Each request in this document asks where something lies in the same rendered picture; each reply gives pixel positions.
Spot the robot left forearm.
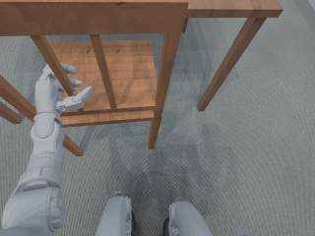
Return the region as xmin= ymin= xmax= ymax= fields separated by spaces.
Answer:
xmin=2 ymin=112 xmax=65 ymax=230

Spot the robot left hand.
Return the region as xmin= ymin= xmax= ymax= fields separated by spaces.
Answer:
xmin=34 ymin=63 xmax=94 ymax=117

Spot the robot left upper arm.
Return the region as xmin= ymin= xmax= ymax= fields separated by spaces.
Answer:
xmin=0 ymin=186 xmax=67 ymax=236

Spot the robot right thigh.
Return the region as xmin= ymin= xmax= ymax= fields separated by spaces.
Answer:
xmin=168 ymin=201 xmax=213 ymax=236

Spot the chair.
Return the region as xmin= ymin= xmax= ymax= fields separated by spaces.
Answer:
xmin=0 ymin=0 xmax=189 ymax=156

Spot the robot left shin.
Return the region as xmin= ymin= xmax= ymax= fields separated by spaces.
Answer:
xmin=113 ymin=192 xmax=132 ymax=236

